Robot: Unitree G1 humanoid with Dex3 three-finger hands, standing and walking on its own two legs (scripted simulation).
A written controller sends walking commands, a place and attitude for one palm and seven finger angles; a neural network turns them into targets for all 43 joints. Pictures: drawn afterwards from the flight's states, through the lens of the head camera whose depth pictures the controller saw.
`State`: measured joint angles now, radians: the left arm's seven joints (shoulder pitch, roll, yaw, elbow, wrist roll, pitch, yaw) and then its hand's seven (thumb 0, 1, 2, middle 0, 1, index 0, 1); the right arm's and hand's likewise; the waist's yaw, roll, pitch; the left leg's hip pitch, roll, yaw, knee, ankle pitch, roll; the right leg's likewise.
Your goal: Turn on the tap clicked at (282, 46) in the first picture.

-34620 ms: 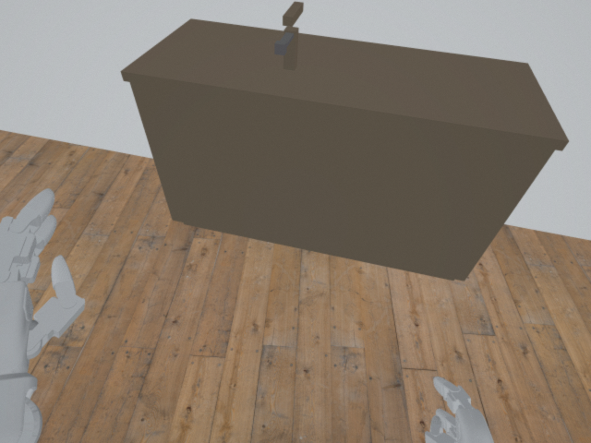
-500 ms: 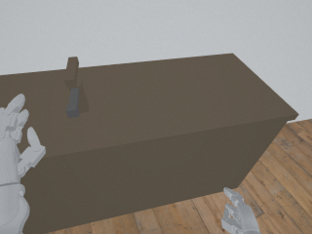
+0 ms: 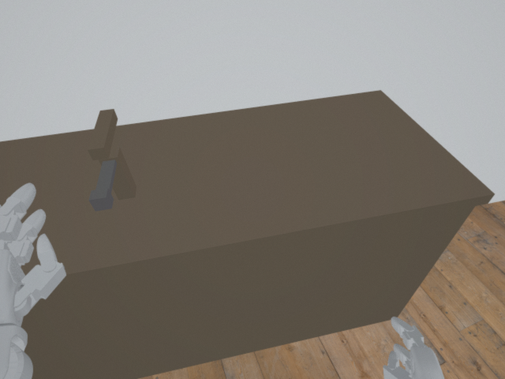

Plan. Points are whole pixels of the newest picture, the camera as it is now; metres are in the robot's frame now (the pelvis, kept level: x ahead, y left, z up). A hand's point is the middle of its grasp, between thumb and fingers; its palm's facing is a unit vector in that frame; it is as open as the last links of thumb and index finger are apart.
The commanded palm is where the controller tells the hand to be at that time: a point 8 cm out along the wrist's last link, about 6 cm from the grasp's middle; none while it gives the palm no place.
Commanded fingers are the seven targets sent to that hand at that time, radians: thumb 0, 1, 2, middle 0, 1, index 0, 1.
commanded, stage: turn the palm inward beside the body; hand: left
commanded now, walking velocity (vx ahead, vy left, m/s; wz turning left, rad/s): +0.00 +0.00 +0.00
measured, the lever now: (101, 199) +0.35 +0.32 +0.11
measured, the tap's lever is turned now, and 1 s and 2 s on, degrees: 0 0 0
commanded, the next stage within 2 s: reach beside the lever's end, fingers flat in 1.28 s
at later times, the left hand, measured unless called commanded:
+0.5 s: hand (51, 293) +0.16 +0.26 +0.16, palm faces +0.48 -0.86 -0.16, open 7.4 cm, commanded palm +0.11 +0.30 +0.17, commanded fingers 0.00 0.90 0.90 -0.20 -0.30 -0.20 -0.30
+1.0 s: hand (54, 292) +0.16 +0.25 +0.16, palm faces +0.49 -0.86 -0.12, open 7.4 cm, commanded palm +0.11 +0.29 +0.17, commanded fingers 0.00 0.90 0.90 -0.20 -0.30 -0.20 -0.30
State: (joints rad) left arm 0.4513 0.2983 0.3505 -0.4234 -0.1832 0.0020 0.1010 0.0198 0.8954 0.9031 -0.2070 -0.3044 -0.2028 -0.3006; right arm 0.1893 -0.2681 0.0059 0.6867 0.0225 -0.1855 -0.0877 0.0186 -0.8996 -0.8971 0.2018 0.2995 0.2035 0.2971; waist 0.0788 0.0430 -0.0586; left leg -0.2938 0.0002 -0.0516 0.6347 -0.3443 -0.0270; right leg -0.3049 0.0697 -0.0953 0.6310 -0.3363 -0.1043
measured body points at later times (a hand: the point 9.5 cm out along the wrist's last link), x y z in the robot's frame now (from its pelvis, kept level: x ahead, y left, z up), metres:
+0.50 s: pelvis -0.02 +0.02 +0.00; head -0.05 -0.01 +0.45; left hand +0.13 +0.30 +0.17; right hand +0.19 -0.18 -0.06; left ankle +0.00 +0.15 -0.72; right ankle +0.00 -0.04 -0.72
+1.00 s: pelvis -0.02 +0.02 +0.00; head -0.05 -0.01 +0.45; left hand +0.13 +0.29 +0.17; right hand +0.20 -0.18 -0.06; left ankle +0.00 +0.15 -0.72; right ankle +0.00 -0.04 -0.72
